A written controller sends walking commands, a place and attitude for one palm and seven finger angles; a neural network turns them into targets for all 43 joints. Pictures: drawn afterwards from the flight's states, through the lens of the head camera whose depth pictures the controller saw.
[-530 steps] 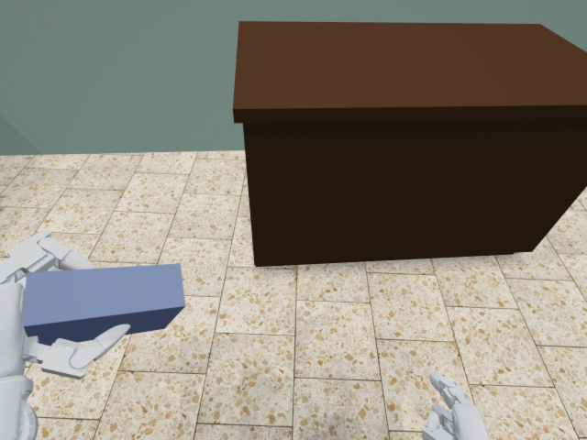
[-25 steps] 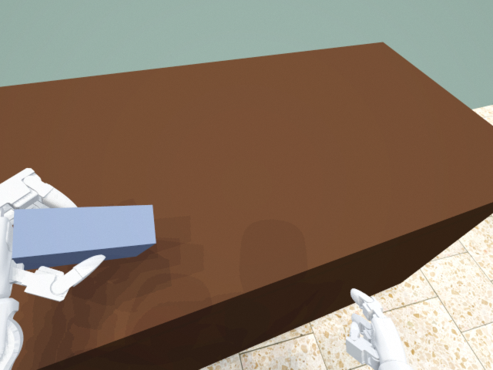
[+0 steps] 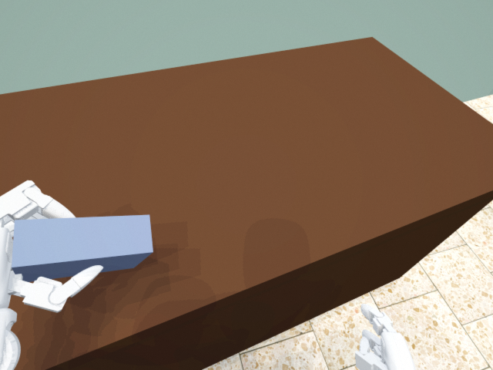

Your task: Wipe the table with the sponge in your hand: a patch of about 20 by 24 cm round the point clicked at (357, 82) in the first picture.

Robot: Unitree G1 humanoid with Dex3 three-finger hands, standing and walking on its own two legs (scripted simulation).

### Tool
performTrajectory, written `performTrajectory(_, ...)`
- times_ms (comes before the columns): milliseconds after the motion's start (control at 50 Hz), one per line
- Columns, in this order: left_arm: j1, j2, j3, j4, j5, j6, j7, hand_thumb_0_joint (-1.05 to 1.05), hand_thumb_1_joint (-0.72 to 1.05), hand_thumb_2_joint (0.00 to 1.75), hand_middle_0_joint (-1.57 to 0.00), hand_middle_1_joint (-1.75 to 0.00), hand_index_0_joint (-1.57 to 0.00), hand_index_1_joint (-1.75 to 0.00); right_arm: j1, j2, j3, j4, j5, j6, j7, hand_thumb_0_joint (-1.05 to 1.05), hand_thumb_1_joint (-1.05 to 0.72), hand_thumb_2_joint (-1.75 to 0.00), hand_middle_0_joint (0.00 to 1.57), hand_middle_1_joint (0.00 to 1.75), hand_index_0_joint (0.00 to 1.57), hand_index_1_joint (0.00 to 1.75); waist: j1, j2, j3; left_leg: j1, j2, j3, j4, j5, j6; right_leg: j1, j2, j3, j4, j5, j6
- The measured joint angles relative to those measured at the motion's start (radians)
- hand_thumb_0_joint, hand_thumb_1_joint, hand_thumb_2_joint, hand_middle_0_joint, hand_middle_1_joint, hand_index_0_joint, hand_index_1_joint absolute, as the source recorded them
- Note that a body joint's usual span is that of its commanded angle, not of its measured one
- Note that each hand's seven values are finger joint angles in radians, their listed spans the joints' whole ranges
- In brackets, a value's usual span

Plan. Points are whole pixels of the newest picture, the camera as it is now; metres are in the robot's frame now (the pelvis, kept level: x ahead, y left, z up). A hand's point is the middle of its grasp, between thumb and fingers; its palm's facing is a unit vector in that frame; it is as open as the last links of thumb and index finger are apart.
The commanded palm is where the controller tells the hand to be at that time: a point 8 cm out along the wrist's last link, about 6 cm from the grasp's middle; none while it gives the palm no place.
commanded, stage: shuffle to correct the standing spot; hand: left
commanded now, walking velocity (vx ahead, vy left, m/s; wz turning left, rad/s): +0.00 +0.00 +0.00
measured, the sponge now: (105, 246) +0.24 +0.20 +0.13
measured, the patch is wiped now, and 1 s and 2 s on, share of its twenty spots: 0.00 0.00 0.00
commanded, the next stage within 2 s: none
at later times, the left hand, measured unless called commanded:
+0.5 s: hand (80, 253) +0.21 +0.21 +0.16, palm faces +0.31 -0.85 -0.43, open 9.2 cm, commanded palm +0.15 +0.25 +0.17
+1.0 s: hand (117, 263) +0.20 +0.17 +0.17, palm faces +0.27 -0.82 -0.50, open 9.2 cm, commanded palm +0.13 +0.21 +0.17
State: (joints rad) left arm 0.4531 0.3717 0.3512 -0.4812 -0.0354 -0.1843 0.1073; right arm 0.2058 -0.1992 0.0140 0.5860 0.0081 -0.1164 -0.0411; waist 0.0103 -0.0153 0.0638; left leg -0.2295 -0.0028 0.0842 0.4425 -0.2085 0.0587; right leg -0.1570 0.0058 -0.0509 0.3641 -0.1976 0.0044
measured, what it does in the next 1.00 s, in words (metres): shifts its weight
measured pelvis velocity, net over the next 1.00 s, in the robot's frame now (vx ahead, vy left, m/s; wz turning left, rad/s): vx -0.03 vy -0.06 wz -0.01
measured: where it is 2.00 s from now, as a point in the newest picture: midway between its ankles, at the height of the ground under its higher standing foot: outside the picture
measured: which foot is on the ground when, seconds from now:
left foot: down 0.00-1.00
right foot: down 0.00-1.00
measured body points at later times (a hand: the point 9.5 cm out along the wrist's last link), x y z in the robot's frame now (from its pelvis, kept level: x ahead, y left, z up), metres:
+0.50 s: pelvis -0.01 -0.03 +0.00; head +0.04 -0.01 +0.44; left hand +0.19 +0.26 +0.18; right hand +0.18 -0.24 -0.08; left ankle +0.02 +0.07 -0.74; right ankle +0.00 -0.12 -0.74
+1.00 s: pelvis -0.03 -0.06 -0.01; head +0.03 -0.05 +0.43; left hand +0.18 +0.21 +0.19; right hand +0.14 -0.31 -0.09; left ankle +0.02 +0.07 -0.74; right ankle +0.00 -0.12 -0.74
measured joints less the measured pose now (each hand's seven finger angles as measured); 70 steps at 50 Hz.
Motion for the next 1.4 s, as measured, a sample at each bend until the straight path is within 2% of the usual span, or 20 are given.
performTrajectory(160,0.001,-0.006,-0.006,-0.002,-0.006,0.011,0.001,0.00,-0.43,1.05,-0.82,-1.41,-0.83,-1.40,-0.020,-0.003,-0.002,-0.011,0.001,0.005,-0.005,0.02,-0.91,-0.90,0.20,0.30,0.20,0.30,0.006,-0.003,-0.004,0.005,0.005,0.003,-0.003,-0.002,-0.005,0.003,0.006,0.004,-0.005,0.000,-0.004)
performTrajectory(380,-0.022,0.021,0.023,-0.047,-0.021,0.009,-0.008,0.00,-0.43,1.05,-0.82,-1.41,-0.83,-1.40,-0.037,0.031,0.004,-0.053,0.000,0.004,0.005,0.02,-0.91,-0.90,0.20,0.30,0.20,0.30,0.016,-0.029,0.031,-0.015,0.013,0.013,0.005,0.007,-0.018,-0.043,0.010,0.013,0.050,-0.014,-0.016)
performTrajectory(580,0.027,0.028,0.038,-0.087,-0.035,-0.002,-0.029,0.00,-0.43,1.05,-0.82,-1.41,-0.83,-1.40,-0.023,0.032,-0.001,-0.045,0.000,-0.003,0.013,0.02,-0.91,-0.90,0.21,0.30,0.21,0.30,0.020,0.007,0.048,-0.086,0.065,-0.009,0.077,-0.008,-0.053,-0.090,0.059,-0.007,0.072,-0.006,-0.055)
performTrajectory(700,0.031,0.017,0.028,-0.090,-0.043,0.014,-0.019,0.00,-0.43,1.05,-0.82,-1.41,-0.83,-1.40,-0.002,0.004,-0.024,-0.024,0.002,-0.001,-0.004,0.02,-0.91,-0.90,0.21,0.30,0.21,0.30,0.008,0.010,0.029,-0.102,0.080,-0.016,0.092,-0.012,-0.067,-0.105,0.074,-0.012,0.085,-0.011,-0.073)
performTrajectory(820,0.037,0.043,0.045,-0.096,-0.045,0.010,-0.014,0.00,-0.43,1.05,-0.82,-1.41,-0.83,-1.40,0.002,-0.011,-0.039,-0.025,0.005,0.005,-0.015,0.02,-0.91,-0.90,0.20,0.30,0.20,0.30,-0.015,-0.001,0.021,-0.099,0.086,-0.016,0.082,-0.006,-0.077,-0.109,0.080,-0.013,0.087,-0.013,-0.078)
performTrajectory(980,0.045,0.083,0.081,-0.119,-0.038,-0.043,-0.027,0.00,-0.43,1.05,-0.82,-1.41,-0.83,-1.40,-0.027,-0.011,-0.046,-0.039,-0.002,-0.009,-0.011,0.02,-0.91,-0.90,0.20,0.30,0.20,0.30,-0.021,0.003,0.049,-0.136,0.099,-0.032,0.105,0.003,-0.088,-0.138,0.092,-0.028,0.102,-0.004,-0.091)
performTrajectory(1040,0.050,0.085,0.086,-0.128,-0.032,-0.070,-0.027,0.00,-0.43,1.05,-0.82,-1.41,-0.83,-1.40,-0.036,-0.009,-0.048,-0.029,-0.004,-0.017,-0.010,0.02,-0.91,-0.90,0.20,0.30,0.20,0.30,-0.022,0.009,0.056,-0.158,0.100,-0.043,0.128,0.001,-0.081,-0.153,0.093,-0.039,0.115,-0.003,-0.097)
performTrajectory(1120,0.067,0.079,0.085,-0.133,-0.030,-0.080,-0.020,0.00,-0.43,1.06,-0.82,-1.41,-0.83,-1.40,-0.028,0.001,-0.045,-0.006,-0.003,-0.016,-0.011,0.02,-0.91,-0.90,0.20,0.30,0.20,0.30,-0.014,-0.007,0.047,-0.166,0.077,-0.051,0.143,-0.060,-0.063,-0.161,0.080,-0.033,0.119,0.002,-0.093)
performTrajectory(1160,0.080,0.071,0.080,-0.130,-0.035,-0.070,-0.014,0.00,-0.43,1.06,-0.82,-1.41,-0.83,-1.40,-0.014,0.004,-0.036,-0.003,-0.006,-0.011,-0.014,0.02,-0.91,-0.90,0.20,0.30,0.20,0.30,-0.008,-0.015,0.036,-0.155,0.072,-0.043,0.119,-0.028,-0.061,-0.162,0.075,-0.025,0.120,0.003,-0.084)
performTrajectory(1240,0.068,0.060,0.072,-0.103,-0.030,-0.037,-0.011,0.00,-0.43,1.06,-0.82,-1.41,-0.83,-1.40,0.011,0.015,-0.020,-0.012,-0.004,-0.003,-0.017,0.02,-0.91,-0.90,0.20,0.30,0.20,0.30,0.006,-0.015,0.025,-0.142,0.076,-0.031,0.103,0.024,-0.065,-0.172,0.066,-0.026,0.160,-0.052,-0.022)
performTrajectory(1280,0.037,0.051,0.066,-0.086,-0.022,-0.015,-0.014,0.00,-0.43,1.06,-0.82,-1.41,-0.83,-1.40,0.017,0.024,-0.016,-0.021,-0.005,-0.001,-0.011,0.02,-0.91,-0.90,0.20,0.30,0.20,0.30,0.011,-0.012,0.032,-0.138,0.077,-0.033,0.111,0.015,-0.066,-0.167,0.059,-0.039,0.171,-0.075,-0.011)
performTrajectory(1340,0.002,0.037,0.056,-0.083,-0.015,0.006,-0.017,0.00,-0.43,1.06,-0.82,-1.41,-0.83,-1.40,0.016,0.033,-0.008,-0.033,-0.004,-0.005,0.007,0.02,-0.91,-0.90,0.20,0.30,0.20,0.30,0.013,-0.004,0.050,-0.130,0.084,-0.038,0.134,0.003,-0.071,-0.144,0.056,-0.061,0.154,-0.023,-0.029)
performTrajectory(1400,-0.003,0.030,0.043,-0.096,-0.016,0.010,-0.022,0.00,-0.43,1.06,-0.82,-1.41,-0.83,-1.40,0.016,0.042,-0.001,-0.037,-0.003,-0.008,0.022,0.02,-0.91,-0.90,0.20,0.30,0.21,0.30,0.005,0.004,0.049,-0.134,0.093,-0.046,0.158,-0.020,-0.073,-0.131,0.065,-0.073,0.147,-0.015,-0.077)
